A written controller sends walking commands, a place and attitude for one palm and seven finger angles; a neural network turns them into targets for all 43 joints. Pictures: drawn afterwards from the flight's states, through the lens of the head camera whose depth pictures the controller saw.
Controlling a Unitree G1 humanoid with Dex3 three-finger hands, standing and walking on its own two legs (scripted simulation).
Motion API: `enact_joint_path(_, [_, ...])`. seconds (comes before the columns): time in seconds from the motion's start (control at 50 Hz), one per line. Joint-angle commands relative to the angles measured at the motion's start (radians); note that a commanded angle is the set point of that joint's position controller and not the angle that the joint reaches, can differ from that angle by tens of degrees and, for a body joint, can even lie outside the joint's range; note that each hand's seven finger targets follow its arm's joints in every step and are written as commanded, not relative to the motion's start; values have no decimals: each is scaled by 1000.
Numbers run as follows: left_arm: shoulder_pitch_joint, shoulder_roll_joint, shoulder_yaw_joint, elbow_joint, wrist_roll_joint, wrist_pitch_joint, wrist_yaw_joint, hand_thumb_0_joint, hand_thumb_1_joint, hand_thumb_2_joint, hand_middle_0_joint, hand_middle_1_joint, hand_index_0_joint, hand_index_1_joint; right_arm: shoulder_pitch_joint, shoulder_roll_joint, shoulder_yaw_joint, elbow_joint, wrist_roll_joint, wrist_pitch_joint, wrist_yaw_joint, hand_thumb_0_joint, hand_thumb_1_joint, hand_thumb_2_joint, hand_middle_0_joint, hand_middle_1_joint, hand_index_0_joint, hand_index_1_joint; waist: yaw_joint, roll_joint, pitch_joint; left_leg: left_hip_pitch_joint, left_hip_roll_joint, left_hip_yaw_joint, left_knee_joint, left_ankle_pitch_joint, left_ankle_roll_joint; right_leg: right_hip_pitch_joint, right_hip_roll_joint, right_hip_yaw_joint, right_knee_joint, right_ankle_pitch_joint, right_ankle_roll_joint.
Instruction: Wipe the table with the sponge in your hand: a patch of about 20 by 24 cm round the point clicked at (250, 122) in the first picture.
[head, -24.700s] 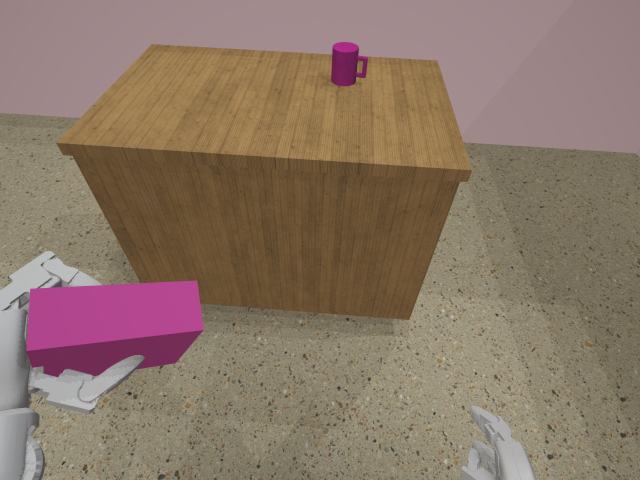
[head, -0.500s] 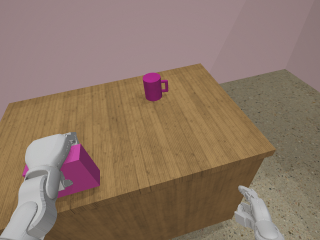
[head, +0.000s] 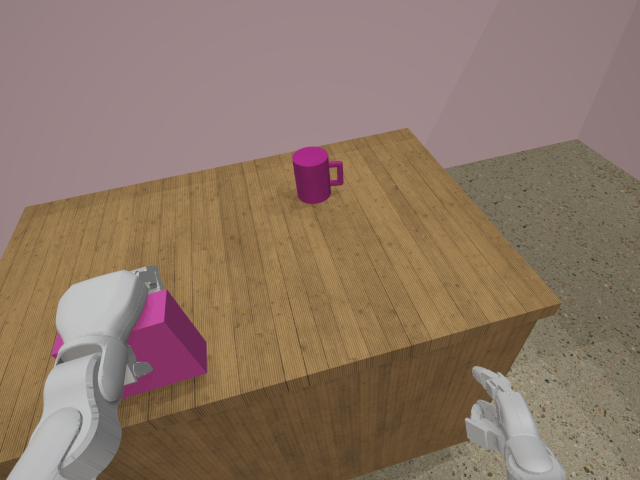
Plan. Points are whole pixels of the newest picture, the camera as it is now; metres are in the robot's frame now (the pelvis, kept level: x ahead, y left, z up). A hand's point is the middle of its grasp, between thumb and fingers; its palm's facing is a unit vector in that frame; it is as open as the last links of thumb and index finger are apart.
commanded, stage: move the sponge above the wiping area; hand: left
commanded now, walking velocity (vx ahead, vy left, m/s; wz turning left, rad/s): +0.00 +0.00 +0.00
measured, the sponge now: (147, 356) +0.23 +0.28 +0.03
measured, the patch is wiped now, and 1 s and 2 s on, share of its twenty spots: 0.00 0.00 0.25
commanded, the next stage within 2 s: lower the sponge onto the table in 0.10 s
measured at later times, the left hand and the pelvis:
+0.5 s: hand (135, 326) +0.24 +0.28 +0.09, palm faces +0.02 -0.09 -1.00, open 9.5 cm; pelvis +0.00 +0.00 +0.00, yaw +0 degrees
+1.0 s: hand (131, 339) +0.23 +0.29 +0.07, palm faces +0.00 -0.09 -1.00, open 9.5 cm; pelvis +0.00 +0.00 +0.00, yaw -1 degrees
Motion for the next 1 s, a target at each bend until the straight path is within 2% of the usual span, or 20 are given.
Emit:
enact_joint_path(0.0, [-278,224,157,-230,47,-17,48,0,100,1300,-1200,-1600,-1200,-1600,-218,-86,-34,-177,-2,-58,-9,0,-900,-900,200,300,200,300,1,-40,-219,-8,43,-114,-45,239,-22,113,-46,151,-40,95,-32])
enact_joint_path(0.06, [-267,224,160,-227,47,-15,57,0,100,1300,-1200,-1600,-1200,-1600,-220,-86,-36,-177,-3,-50,-7,0,-900,-900,200,300,200,300,8,-39,-210,-15,41,-114,-51,249,-30,122,-50,152,-42,110,-32])
enact_joint_path(0.08, [-271,268,201,-256,49,-11,63,0,100,1300,-1200,-1600,-1200,-1600,-239,-89,-33,-175,0,-54,-3,0,-900,-900,200,300,200,300,13,-1,-224,-3,40,-125,-52,247,-27,130,-39,183,-43,107,-43])
enact_joint_path(0.12, [-254,231,171,-219,45,3,60,0,100,1300,-1200,-1600,-1200,-1600,-224,-86,-32,-172,0,-50,-1,0,-900,-900,200,300,200,300,6,-46,-208,-16,40,-115,-49,261,-28,128,-47,157,-42,125,-34])
enact_joint_path(0.18, [-286,227,153,-218,43,27,50,0,100,1300,-1200,-1600,-1200,-1600,-255,-88,-27,-176,7,-45,-1,0,-900,-900,200,300,200,300,0,-24,-175,-15,39,-122,-58,218,-25,97,-40,174,-57,74,-39])
enact_joint_path(0.2, [-283,197,130,-203,38,32,46,0,100,1300,-1200,-1600,-1200,-1600,-236,-86,-28,-178,7,-47,-1,0,-900,-900,200,300,200,300,-3,-29,-196,-22,40,-112,-59,215,-22,112,-46,147,-49,75,-32])
enact_joint_path(0.32, [-265,194,116,-234,42,10,23,0,100,1300,-1200,-1600,-1200,-1600,-230,-86,-28,-183,3,-48,1,0,-900,-900,200,300,200,300,-4,-35,-206,-10,41,-116,-52,251,-24,120,-47,145,-44,114,-31])
enact_joint_path(0.38, [-266,256,177,-226,43,-1,32,0,100,1300,-1200,-1600,-1200,-1600,-236,-92,-28,-178,1,-45,-3,0,-900,-900,200,300,200,300,4,-47,-191,-12,40,-123,-55,218,-17,113,-40,179,-56,84,-36])
enact_joint_path(0.42, [-286,218,147,-218,44,-8,39,0,100,1300,-1200,-1600,-1200,-1600,-222,-86,-29,-179,2,-48,-4,0,-900,-900,200,300,200,300,0,-43,-190,-18,41,-117,-55,225,-23,112,-48,151,-52,84,-31])
enact_joint_path(0.48, [-294,260,187,-228,45,-11,53,0,100,1300,-1200,-1600,-1200,-1600,-233,-91,-32,-176,3,-52,-5,0,-900,-900,200,300,200,300,6,-23,-207,-9,38,-121,-55,217,-21,120,-40,181,-55,82,-40])
enact_joint_path(0.52, [-258,220,162,-194,39,-7,55,0,100,1300,-1200,-1600,-1200,-1600,-217,-88,-33,-174,2,-53,-4,0,-900,-900,200,300,200,300,3,-48,-211,-22,37,-112,-50,240,-24,131,-49,158,-48,113,-32])
enact_joint_path(0.58, [-201,262,209,-194,30,3,54,0,100,1300,-1200,-1600,-1200,-1600,-230,-99,-36,-172,3,-46,-1,0,-900,-900,200,300,200,300,10,-47,-208,-24,33,-112,-43,241,-20,138,-47,190,-49,131,-37])
enact_joint_path(0.6, [-192,212,169,-195,24,4,49,0,100,1300,-1200,-1600,-1200,-1600,-221,-92,-37,-180,4,-47,0,0,-900,-900,200,300,200,300,3,-54,-214,-31,34,-103,-41,249,-17,146,-54,160,-40,144,-29])
enact_joint_path(0.68, [-231,236,170,-208,28,-7,41,0,100,1300,-1200,-1600,-1200,-1600,-228,-97,-35,-180,5,-50,-6,0,-900,-900,200,300,200,300,-3,-24,-184,-18,34,-113,-42,211,-15,99,-46,178,-58,87,-32])
enact_joint_path(0.7, [-240,196,138,-218,25,-22,41,0,100,1300,-1200,-1600,-1200,-1600,-206,-90,-39,-186,3,-56,-8,0,-900,-900,200,300,200,300,-11,-27,-213,-18,36,-102,-36,216,-11,112,-51,153,-48,94,-26])
enact_joint_path(0.78, [-228,247,189,-220,36,-63,60,0,100,1300,-1200,-1600,-1200,-1600,-201,-95,-43,-174,-5,-63,-14,0,-900,-900,200,300,200,300,-2,-30,-218,-4,35,-112,-29,226,-14,107,-43,186,-54,111,-34])
enact_joint_path(0.84, [-198,245,206,-152,36,-73,82,0,100,1300,-1200,-1600,-1200,-1600,-177,-96,-49,-161,-5,-63,-17,0,-900,-900,200,300,200,300,1,-60,-199,-32,36,-106,-29,222,-19,103,-51,165,-52,104,-28])
enact_joint_path(0.88, [-222,266,223,-188,40,-72,92,0,100,1300,-1200,-1600,-1200,-1600,-200,-99,-49,-163,-3,-63,-16,0,-900,-900,200,300,200,300,3,-18,-207,-20,34,-110,-31,226,-21,102,-45,189,-53,108,-37])
enact_joint_path(0.9, [-201,225,196,-192,36,-73,98,0,100,1300,-1200,-1600,-1200,-1600,-191,-90,-52,-170,-3,-66,-14,0,-900,-900,200,300,200,300,3,-12,-225,-22,37,-101,-26,244,-20,116,-51,167,-40,128,-33])
enact_joint_path(0.98, [-166,208,180,-173,26,-53,98,0,100,1300,-1200,-1600,-1200,-1600,-203,-96,-51,-168,-1,-65,-10,0,-900,-900,200,300,200,300,-1,-21,-192,-24,35,-109,-30,228,-23,87,-46,177,-53,111,-33])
